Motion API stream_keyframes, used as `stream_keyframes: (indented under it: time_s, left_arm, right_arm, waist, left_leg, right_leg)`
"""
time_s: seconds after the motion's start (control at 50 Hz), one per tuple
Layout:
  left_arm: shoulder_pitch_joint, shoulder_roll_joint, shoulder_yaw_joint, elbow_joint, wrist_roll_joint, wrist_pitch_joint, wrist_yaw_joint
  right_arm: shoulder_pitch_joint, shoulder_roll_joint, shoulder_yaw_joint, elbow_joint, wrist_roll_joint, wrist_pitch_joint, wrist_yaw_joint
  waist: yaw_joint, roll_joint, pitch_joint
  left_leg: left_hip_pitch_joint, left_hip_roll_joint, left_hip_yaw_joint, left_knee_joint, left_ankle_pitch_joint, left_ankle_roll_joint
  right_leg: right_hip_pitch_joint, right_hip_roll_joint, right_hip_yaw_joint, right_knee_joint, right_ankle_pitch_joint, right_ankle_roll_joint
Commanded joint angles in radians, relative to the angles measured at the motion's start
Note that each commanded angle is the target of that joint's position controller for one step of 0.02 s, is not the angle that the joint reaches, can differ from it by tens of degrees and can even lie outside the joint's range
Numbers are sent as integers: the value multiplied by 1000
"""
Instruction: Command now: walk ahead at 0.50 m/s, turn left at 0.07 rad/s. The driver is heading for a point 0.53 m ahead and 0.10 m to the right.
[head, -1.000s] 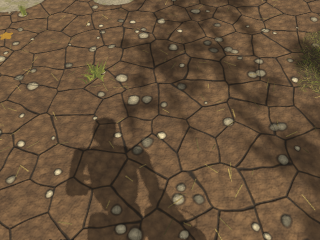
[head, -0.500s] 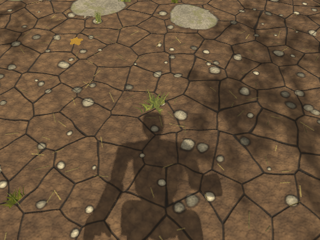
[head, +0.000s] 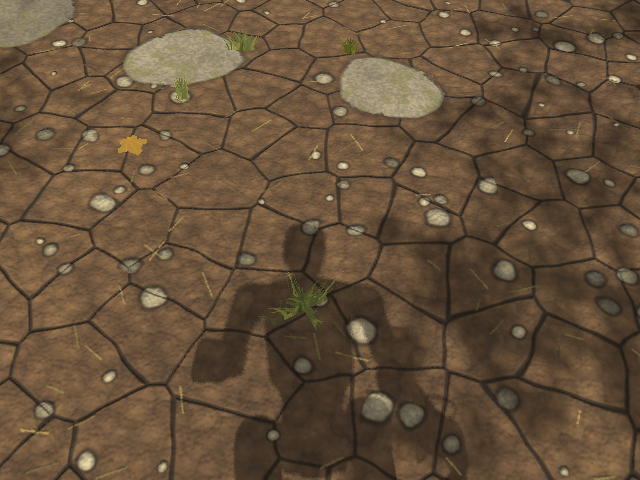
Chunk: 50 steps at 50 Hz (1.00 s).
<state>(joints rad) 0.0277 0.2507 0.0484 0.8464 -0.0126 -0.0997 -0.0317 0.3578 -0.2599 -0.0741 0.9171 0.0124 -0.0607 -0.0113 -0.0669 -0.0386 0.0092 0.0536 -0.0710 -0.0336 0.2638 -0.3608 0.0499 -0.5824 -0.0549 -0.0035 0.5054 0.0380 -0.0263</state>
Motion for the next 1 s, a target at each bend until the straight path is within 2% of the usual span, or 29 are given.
stream_keyframes:
  time_s: [0.02,0.04,0.06,0.08,0.1,0.12,0.14,0.16,0.18,0.24,0.3,0.38,0.44,0.5,0.54,0.56,0.58,0.6,0.62,0.64,0.66,0.68,0.7,0.76,0.82,0.92,0.96,0.98,1.0]
  left_arm:
    - [35,146,42,-50,1,-23,-6]
    - [192,188,62,-4,8,-22,-1]
    - [366,252,75,24,19,-19,6]
    - [415,290,85,56,15,-13,-3]
    - [391,191,58,45,-7,-11,-4]
    - [308,154,46,28,-6,-11,3]
    - [234,145,41,10,8,-9,4]
    - [190,124,34,4,18,-9,3]
    - [175,107,26,5,29,-12,3]
    - [189,122,28,21,16,-17,5]
    - [224,158,38,37,14,-11,21]
    - [277,164,37,58,2,-1,31]
    - [338,170,39,86,-4,9,32]
    - [361,180,45,105,-7,27,36]
    - [333,194,50,103,-6,39,42]
    - [305,195,49,97,-6,46,45]
    - [308,173,40,88,0,49,48]
    - [348,117,18,59,31,40,49]
    - [493,23,-11,93,22,23,37]
    - [431,143,19,106,-5,14,33]
    - [330,162,26,72,-23,14,35]
    - [281,149,24,67,-14,21,43]
    - [269,140,30,65,-1,35,52]
    - [327,76,23,80,7,75,62]
    - [278,67,16,67,17,89,69]
    - [187,94,24,57,16,110,70]
    - [181,91,24,62,30,106,69]
    - [175,116,28,59,38,103,71]
    - [162,171,36,53,33,102,75]
  right_arm:
    - [-9,-172,-38,-32,2,7,-10]
    - [-22,-153,-29,-40,-1,10,-9]
    - [-1,-111,-9,-59,-20,11,-9]
    - [152,3,19,-52,-5,-11,5]
    - [78,-106,2,-42,11,-30,10]
    - [-31,-147,-9,-75,28,-43,13]
    - [-87,-142,-7,-88,25,-47,7]
    - [-114,-137,-14,-91,9,-44,3]
    - [-90,-125,-17,-88,5,-36,2]
    - [-76,-79,-11,-87,1,-12,-1]
    - [-173,-73,-8,-119,-9,-9,-2]
    - [-300,-45,5,-148,-5,-20,9]
    - [-389,-45,11,-176,4,-24,23]
    - [-433,-62,11,-204,7,-34,41]
    - [-375,-95,-1,-194,2,-39,47]
    - [-268,-122,-16,-163,-8,-43,45]
    - [-125,-174,-38,-118,-22,-46,40]
    - [15,-258,-54,-95,-46,-45,32]
    - [30,-265,-49,-79,-34,-34,37]
    - [27,-188,-31,-87,-16,-25,39]
    - [-68,-157,-18,-99,-10,-23,34]
    - [-144,-128,-6,-108,-15,-23,32]
    - [-193,-101,1,-109,-20,-24,32]
    - [-253,-77,12,-89,-46,-31,34]
    - [-278,-109,7,-69,-41,-25,21]
    - [-250,-110,15,-23,-31,5,10]
    - [-240,-85,26,-6,-17,13,9]
    - [-204,-66,33,7,-22,14,9]
    - [-153,-63,32,16,-35,11,10]
  waist:
    - [91,145,-35]
    - [162,123,-140]
    - [208,4,-290]
    - [129,-297,-398]
    - [175,-177,-343]
    - [173,-111,-194]
    - [144,-14,-116]
    - [119,8,-57]
    - [85,-18,-52]
    - [58,-35,-28]
    - [76,-13,0]
    - [117,-18,23]
    - [150,-20,48]
    - [144,-31,61]
    - [96,-51,29]
    - [34,-56,-38]
    - [-22,-33,-144]
    - [-34,126,-310]
    - [16,344,-458]
    - [-25,206,-434]
    - [-7,174,-270]
    - [24,97,-184]
    - [56,87,-134]
    - [128,136,-126]
    - [129,148,-140]
    - [97,130,-97]
    - [111,105,-62]
    - [99,68,-51]
    - [49,-14,-43]
  left_leg:
    - [27,284,-92,141,828,107]
    - [-42,228,-53,326,866,81]
    - [-246,155,-8,638,553,48]
    - [-636,-23,-30,959,-171,-13]
    - [-756,29,-128,1060,-217,2]
    - [-818,80,-99,1061,-124,12]
    - [-784,133,-65,1016,-31,12]
    - [-750,164,-54,956,20,6]
    - [-690,189,-59,924,51,5]
    - [-670,216,-38,814,85,-20]
    - [-740,225,-23,655,238,-52]
    - [-683,184,21,406,441,-56]
    - [-682,161,33,313,461,-51]
    - [-704,147,26,255,376,-21]
    - [-606,116,41,222,309,8]
    - [-457,78,73,190,340,30]
    - [-226,100,60,196,497,63]
    - [132,324,-181,287,822,152]
    - [368,518,-528,220,918,319]
    - [294,466,-484,185,836,283]
    - [150,429,-333,166,852,242]
    - [4,380,-246,133,860,215]
    - [-120,353,-192,96,847,199]
    - [-321,302,-80,30,877,198]
    - [-353,277,-18,15,839,189]
    - [-356,275,-53,-11,402,159]
    - [-375,230,-52,21,208,104]
    - [-385,196,-46,49,129,59]
    - [-410,133,-11,94,56,21]
  right_leg:
    - [142,46,-35,-29,-89,-55]
    - [374,40,-29,-17,-52,-88]
    - [673,-148,195,10,-47,-153]
    - [982,-341,683,-120,-267,-316]
    - [963,-309,721,-192,-438,-276]
    - [828,-281,568,-210,-422,-231]
    - [676,-249,464,-236,-324,-210]
    - [556,-219,388,-262,-218,-207]
    - [489,-197,336,-285,-153,-202]
    - [417,-176,239,-350,-66,-217]
    - [429,-165,170,-383,4,-213]
    - [436,-111,65,-387,21,-168]
    - [508,-138,66,-367,-3,-168]
    - [620,-193,85,-308,58,-156]
    - [659,-197,80,-216,258,-129]
    - [655,-162,51,-91,446,-102]
    - [580,-101,14,94,455,-60]
    - [309,-7,-28,427,82,-3]
    - [30,142,47,721,-706,43]
    - [-15,96,154,804,-713,37]
    - [-78,49,111,794,-652,33]
    - [-61,3,77,737,-580,40]
    - [-6,-27,70,673,-525,46]
    - [193,-46,60,519,-434,62]
    - [262,-40,43,313,-321,69]
    - [330,-27,33,121,-230,55]
    - [408,-17,22,-44,-134,34]
    - [446,-57,66,-89,-29,20]
    - [470,-106,103,-73,81,-3]
